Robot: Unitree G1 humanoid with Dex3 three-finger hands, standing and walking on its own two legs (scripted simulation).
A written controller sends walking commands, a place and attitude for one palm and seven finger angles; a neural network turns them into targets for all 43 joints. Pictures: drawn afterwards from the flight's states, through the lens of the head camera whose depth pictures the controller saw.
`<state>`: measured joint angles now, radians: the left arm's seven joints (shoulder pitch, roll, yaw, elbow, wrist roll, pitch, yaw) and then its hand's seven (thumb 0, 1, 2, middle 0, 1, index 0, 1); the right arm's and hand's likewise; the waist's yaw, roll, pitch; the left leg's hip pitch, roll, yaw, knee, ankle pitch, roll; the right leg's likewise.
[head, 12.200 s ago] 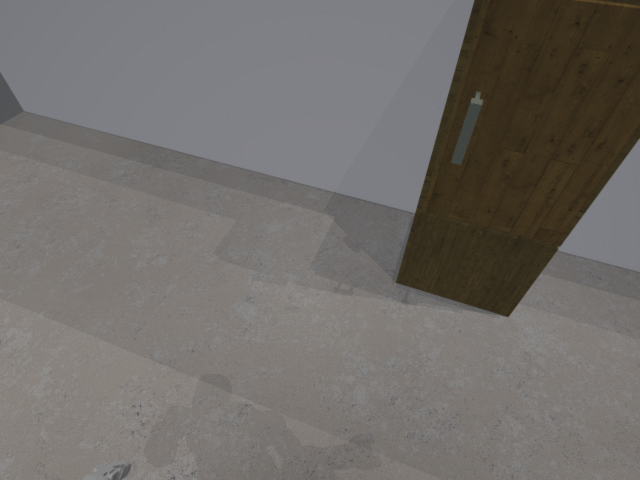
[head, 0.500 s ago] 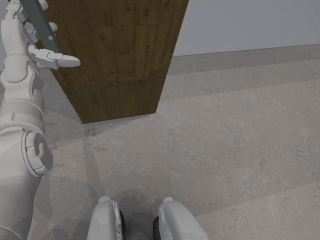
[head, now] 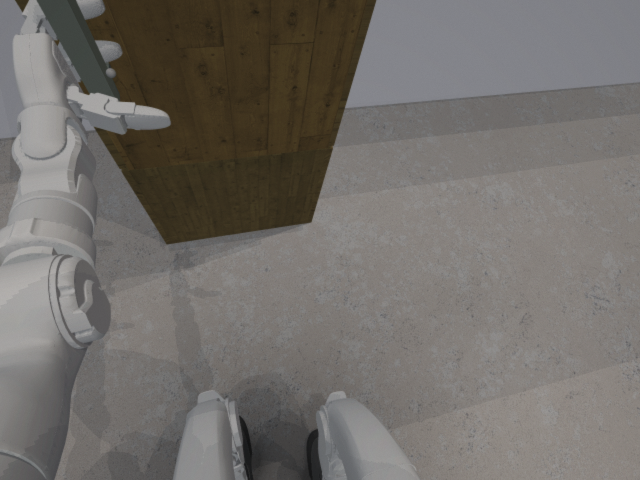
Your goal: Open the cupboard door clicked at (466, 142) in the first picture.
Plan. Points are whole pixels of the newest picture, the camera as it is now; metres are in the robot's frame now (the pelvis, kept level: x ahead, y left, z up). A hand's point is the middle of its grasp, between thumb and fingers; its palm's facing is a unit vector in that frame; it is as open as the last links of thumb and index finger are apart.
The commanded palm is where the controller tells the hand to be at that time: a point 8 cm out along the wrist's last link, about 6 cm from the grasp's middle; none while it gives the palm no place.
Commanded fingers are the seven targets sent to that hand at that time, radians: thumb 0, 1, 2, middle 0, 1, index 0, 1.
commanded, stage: slide the fingers in behind the handle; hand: left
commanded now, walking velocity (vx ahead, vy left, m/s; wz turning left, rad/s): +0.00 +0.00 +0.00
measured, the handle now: (82, 34) +0.62 +0.20 +0.08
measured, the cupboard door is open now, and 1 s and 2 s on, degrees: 0 0 38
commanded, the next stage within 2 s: close the thumb around the handle in 0.08 s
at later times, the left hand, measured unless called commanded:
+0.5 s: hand (108, 71) +0.57 +0.17 +0.08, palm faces +0.11 -0.99 -0.01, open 11.1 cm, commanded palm +0.54 +0.20 +0.07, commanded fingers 0.00 0.45 0.71 -0.37 -1.30 -0.37 -1.30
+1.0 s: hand (108, 71) +0.57 +0.17 +0.08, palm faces +0.12 -0.99 -0.01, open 5.9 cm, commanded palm +0.54 +0.20 +0.07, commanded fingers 0.00 0.90 0.90 -0.40 -1.35 -0.40 -1.35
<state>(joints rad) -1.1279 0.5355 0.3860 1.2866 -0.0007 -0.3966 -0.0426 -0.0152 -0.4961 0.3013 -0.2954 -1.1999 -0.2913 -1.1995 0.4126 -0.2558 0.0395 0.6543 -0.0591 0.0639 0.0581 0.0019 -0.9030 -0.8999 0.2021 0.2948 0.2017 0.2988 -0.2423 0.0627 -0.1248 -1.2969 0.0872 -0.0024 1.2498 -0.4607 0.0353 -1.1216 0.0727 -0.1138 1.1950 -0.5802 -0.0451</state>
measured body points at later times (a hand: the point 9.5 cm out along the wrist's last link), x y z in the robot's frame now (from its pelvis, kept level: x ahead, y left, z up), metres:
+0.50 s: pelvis +0.01 +0.00 +0.00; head +0.17 +0.03 +0.42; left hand +0.56 +0.22 +0.08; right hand -0.02 -0.25 -0.10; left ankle +0.05 +0.10 -0.62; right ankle -0.01 -0.10 -0.62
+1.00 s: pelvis +0.01 +0.00 +0.00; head +0.17 +0.03 +0.42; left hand +0.56 +0.22 +0.08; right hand -0.03 -0.26 -0.10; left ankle +0.05 +0.10 -0.62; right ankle -0.01 -0.10 -0.62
